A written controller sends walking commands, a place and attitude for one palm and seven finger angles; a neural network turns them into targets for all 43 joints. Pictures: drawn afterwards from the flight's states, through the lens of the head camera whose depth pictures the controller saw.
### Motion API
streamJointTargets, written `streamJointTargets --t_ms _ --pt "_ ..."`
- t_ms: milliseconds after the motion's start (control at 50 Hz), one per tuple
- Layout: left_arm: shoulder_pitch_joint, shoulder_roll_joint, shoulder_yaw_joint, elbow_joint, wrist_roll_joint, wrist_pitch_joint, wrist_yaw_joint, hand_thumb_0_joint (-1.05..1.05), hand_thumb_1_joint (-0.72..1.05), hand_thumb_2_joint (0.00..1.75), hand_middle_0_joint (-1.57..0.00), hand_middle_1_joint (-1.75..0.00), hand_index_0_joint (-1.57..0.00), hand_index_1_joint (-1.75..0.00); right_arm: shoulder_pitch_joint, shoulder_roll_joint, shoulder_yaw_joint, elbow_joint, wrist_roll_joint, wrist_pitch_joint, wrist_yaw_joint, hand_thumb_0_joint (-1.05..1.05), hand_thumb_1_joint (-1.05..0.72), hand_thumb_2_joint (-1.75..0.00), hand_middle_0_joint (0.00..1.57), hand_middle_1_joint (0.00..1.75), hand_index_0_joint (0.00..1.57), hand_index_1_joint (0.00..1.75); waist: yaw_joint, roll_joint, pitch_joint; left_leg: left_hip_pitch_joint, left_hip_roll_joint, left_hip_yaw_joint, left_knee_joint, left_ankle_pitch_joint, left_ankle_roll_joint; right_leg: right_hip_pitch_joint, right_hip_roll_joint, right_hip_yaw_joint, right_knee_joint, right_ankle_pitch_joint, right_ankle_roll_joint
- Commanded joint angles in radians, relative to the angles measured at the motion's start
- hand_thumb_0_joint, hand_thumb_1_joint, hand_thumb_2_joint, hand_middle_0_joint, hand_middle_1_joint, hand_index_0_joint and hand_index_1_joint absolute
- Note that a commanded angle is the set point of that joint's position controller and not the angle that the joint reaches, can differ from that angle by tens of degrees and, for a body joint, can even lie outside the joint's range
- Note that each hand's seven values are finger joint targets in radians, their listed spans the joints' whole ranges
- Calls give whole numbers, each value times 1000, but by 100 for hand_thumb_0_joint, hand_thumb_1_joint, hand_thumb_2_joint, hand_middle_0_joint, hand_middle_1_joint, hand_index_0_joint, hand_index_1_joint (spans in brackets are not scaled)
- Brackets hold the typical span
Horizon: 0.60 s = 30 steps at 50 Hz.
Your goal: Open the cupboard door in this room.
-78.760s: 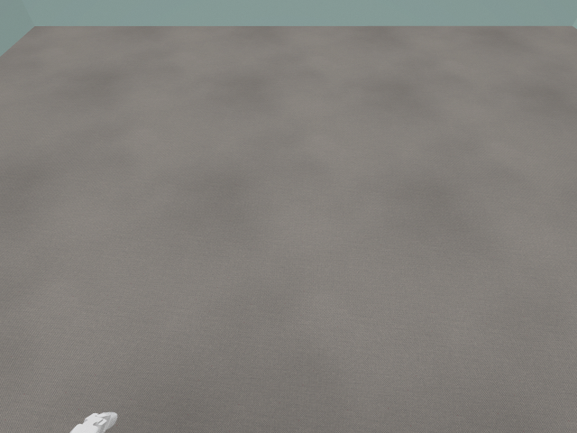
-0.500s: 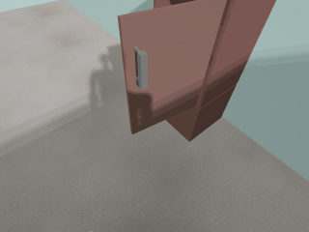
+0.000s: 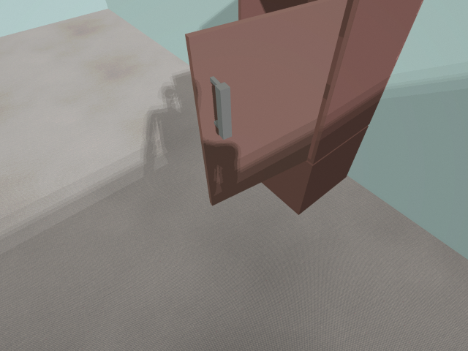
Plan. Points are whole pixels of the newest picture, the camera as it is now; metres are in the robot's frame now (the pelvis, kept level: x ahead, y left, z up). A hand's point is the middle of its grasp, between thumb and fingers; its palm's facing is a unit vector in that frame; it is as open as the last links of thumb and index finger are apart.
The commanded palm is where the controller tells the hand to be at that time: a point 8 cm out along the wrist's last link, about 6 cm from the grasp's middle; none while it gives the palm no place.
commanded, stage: let the arm hang, fingers relaxed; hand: left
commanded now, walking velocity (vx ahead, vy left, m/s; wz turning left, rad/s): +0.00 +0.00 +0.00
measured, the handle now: (219, 108) +0.63 +0.08 +0.06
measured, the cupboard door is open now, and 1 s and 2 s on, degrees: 81 81 81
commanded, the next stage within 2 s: look to check the result in 0.32 s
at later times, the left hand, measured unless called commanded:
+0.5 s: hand out of the picture +0.02 +0.19 -0.17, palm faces +0.01 -0.97 -0.23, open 7.4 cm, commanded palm none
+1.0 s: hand out of the picture +0.06 +0.21 -0.16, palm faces -0.01 -0.95 -0.30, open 7.4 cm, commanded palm none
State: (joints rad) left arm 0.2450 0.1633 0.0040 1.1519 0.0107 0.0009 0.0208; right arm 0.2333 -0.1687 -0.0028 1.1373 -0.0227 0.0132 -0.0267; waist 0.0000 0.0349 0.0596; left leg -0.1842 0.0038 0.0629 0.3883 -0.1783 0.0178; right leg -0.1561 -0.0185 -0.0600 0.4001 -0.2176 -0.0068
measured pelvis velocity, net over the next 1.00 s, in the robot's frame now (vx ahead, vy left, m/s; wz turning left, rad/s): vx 0.01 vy -0.01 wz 0.00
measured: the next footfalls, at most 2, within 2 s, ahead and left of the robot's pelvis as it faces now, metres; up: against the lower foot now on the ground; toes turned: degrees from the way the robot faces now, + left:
none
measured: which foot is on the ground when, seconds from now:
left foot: down 0.00-1.00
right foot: down 0.00-1.00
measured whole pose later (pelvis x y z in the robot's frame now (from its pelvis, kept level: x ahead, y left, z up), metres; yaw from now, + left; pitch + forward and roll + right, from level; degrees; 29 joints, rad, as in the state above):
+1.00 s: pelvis +0.01 -0.01 +0.00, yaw +0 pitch -1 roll +0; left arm 0.14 0.26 0.02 1.14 0.01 -0.02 0.01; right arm 0.14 -0.28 -0.01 1.14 -0.02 0.00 -0.02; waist -0.01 0.03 0.06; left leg -0.15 0.02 0.06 0.32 -0.15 0.00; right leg -0.12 0.00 -0.07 0.33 -0.19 -0.02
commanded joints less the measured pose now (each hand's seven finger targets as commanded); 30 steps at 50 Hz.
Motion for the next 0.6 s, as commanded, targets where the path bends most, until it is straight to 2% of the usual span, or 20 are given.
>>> streamJointTargets --t_ms 0,60,120,160,300,320,580 --pt "44 117 23 -24 0 -10 11 0 90 90 -20 -30 -20 -30 55 -97 -12 -17 0 -15 -5 0 -90 -90 20 30 20 30 -7 -26 6 5 106 -110 -94 4 11 -54 -87 91 -85 -2 -31" --pt "37 118 27 -27 1 -11 12 0 90 90 -20 -30 -20 -30 56 -95 -14 -17 0 -17 -5 0 -90 -90 20 30 20 30 -7 -27 21 -4 105 -111 -99 1 10 -57 -87 93 -86 -3 -31" --pt "44 127 30 -29 1 -16 12 0 90 90 -20 -30 -20 -30 57 -102 -17 -21 2 -19 -5 0 -90 -90 20 30 20 30 -3 -34 2 9 104 -101 -88 25 11 -49 -88 92 -89 15 -32" --pt "36 123 30 -30 0 -16 11 0 90 90 -20 -30 -20 -30 56 -100 -18 -18 0 -20 -5 0 -90 -90 20 30 20 30 -7 -12 2 8 105 -102 -90 27 9 -47 -90 97 -88 20 -32" --pt "26 138 32 -33 -1 -18 10 0 90 90 -20 -30 -20 -30 51 -111 -20 -19 1 -20 -5 0 -90 -90 20 30 20 30 -7 -21 1 14 106 -106 -93 26 10 -47 -91 97 -94 18 -34" --pt "27 145 34 -35 0 -21 10 0 90 90 -20 -30 -20 -30 49 -122 -23 -25 4 -21 -5 0 -90 -90 20 30 20 30 -6 -34 -9 22 107 -104 -87 37 12 -44 -90 98 -99 25 -36" --pt "-19 189 38 -37 0 -27 6 0 90 90 -20 -30 -20 -30 5 -171 -29 -26 2 -23 -3 0 -90 -90 20 30 20 30 -11 -29 -17 43 114 -106 -96 52 8 -33 -96 106 -115 42 -40"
